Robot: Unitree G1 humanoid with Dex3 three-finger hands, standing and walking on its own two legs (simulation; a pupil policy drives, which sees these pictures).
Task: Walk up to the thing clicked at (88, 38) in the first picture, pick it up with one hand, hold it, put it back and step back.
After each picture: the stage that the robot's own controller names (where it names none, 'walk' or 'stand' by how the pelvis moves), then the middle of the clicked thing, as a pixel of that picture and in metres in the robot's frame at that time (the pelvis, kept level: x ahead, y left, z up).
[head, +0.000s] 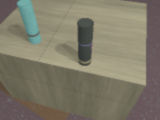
stand; (85, 44) +0.60 +0.02 -0.04
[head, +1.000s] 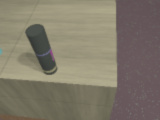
walk; (43, 52) +0.50 +0.21 -0.02
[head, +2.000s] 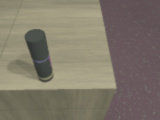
stand; (41, 58) +0.46 +0.19 -0.01
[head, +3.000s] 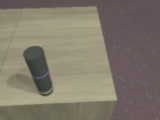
stand; (40, 74) +0.42 +0.19 -0.04
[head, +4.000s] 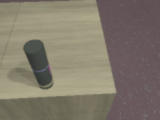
stand; (40, 67) +0.44 +0.19 -0.04
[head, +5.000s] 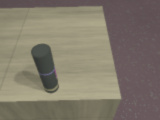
stand; (47, 71) +0.44 +0.18 -0.04
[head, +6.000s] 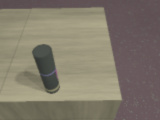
stand; (48, 71) +0.44 +0.17 -0.05
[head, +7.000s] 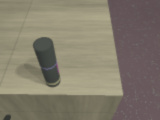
rise first; (48, 65) +0.45 +0.17 -0.04
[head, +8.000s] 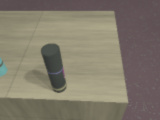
go down; (55, 70) +0.45 +0.16 -0.04
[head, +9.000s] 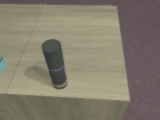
go down; (56, 67) +0.45 +0.15 -0.03
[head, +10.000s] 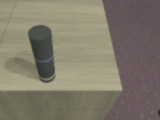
go down; (44, 57) +0.45 +0.15 +0.01
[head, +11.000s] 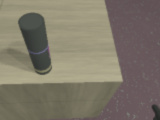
close in; (38, 48) +0.46 +0.15 +0.03
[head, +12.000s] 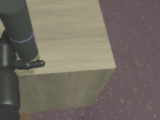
close; (22, 37) +0.47 +0.16 +0.06
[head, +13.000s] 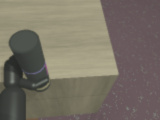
lift; (34, 66) +0.38 +0.14 +0.04
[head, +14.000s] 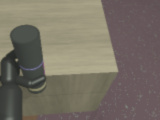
lift; (32, 64) +0.39 +0.15 +0.04
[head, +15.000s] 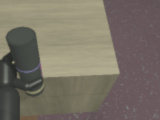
lift; (29, 67) +0.38 +0.16 +0.04
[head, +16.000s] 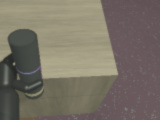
lift; (29, 69) +0.38 +0.16 +0.03
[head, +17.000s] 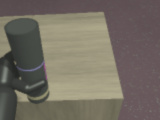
lift; (31, 67) +0.31 +0.15 +0.18
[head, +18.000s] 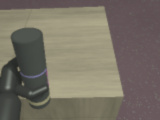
hold; (34, 73) +0.31 +0.15 +0.14
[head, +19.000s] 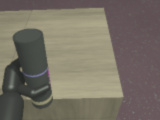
hold; (36, 73) +0.32 +0.15 +0.13
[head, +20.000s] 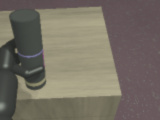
crouch; (31, 54) +0.37 +0.16 +0.16
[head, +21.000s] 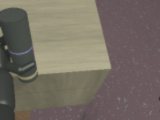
lower; (21, 51) +0.43 +0.16 +0.03
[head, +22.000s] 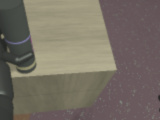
lower; (19, 40) +0.46 +0.17 +0.06
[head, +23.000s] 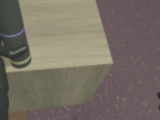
lower; (13, 33) +0.47 +0.17 +0.07
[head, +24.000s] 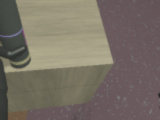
lower; (11, 34) +0.47 +0.18 +0.07
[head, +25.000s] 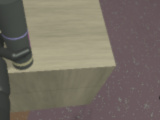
loosen; (16, 36) +0.46 +0.17 +0.07
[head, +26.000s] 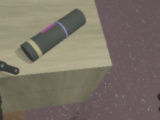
withdraw; (55, 33) +0.53 +0.04 -0.03
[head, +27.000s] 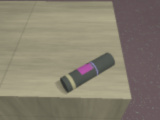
sink last; (88, 71) +0.47 +0.01 -0.08
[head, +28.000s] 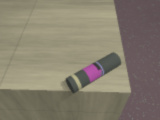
stand; (94, 71) +0.46 -0.01 -0.07
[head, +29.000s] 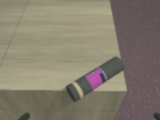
stand; (96, 77) +0.42 -0.03 -0.06
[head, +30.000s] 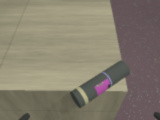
stand; (101, 82) +0.40 -0.04 -0.06
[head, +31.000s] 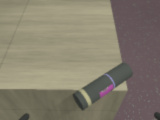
stand; (103, 84) +0.39 -0.06 -0.06
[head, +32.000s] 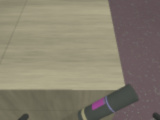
stand; (106, 106) +0.33 -0.07 -0.14
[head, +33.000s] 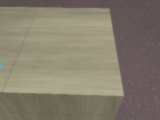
stand; out of the picture +0.17 -0.20 -0.73
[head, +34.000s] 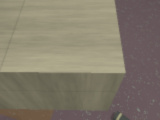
walk; out of the picture +0.31 -0.30 -0.72
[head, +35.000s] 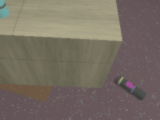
walk; (130, 87) +0.63 -0.41 -0.72
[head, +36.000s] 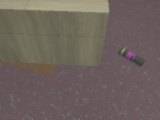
walk; (131, 56) +1.04 -0.46 -0.72
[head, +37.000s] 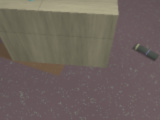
stand; (145, 51) +1.17 -0.62 -0.73
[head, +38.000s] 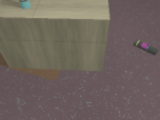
stand; (145, 47) +1.28 -0.68 -0.75
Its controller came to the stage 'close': yes
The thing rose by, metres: 0.19
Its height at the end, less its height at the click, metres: -0.70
